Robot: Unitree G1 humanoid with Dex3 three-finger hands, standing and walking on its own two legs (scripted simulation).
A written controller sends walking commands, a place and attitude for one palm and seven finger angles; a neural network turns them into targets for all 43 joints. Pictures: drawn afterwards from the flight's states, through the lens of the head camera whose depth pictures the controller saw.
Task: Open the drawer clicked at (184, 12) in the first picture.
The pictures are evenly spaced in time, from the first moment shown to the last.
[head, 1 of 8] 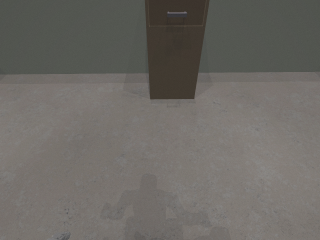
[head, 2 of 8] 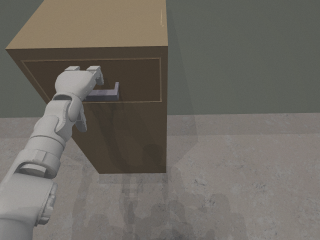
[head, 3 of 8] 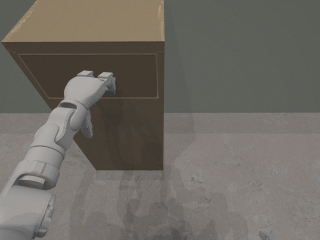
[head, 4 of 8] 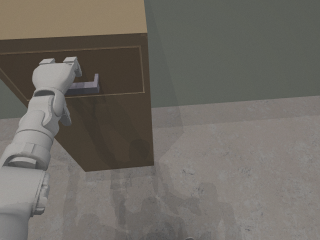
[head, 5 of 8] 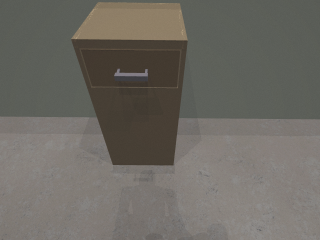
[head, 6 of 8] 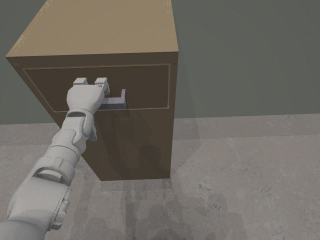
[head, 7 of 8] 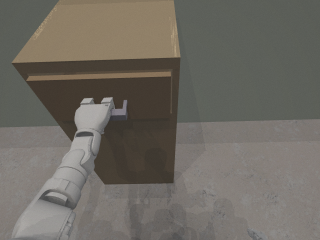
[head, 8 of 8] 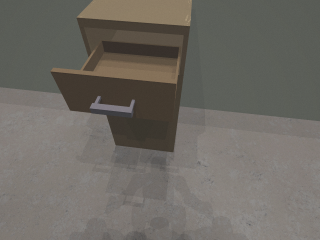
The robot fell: no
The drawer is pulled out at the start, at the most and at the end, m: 0.00 0.30 0.29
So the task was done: yes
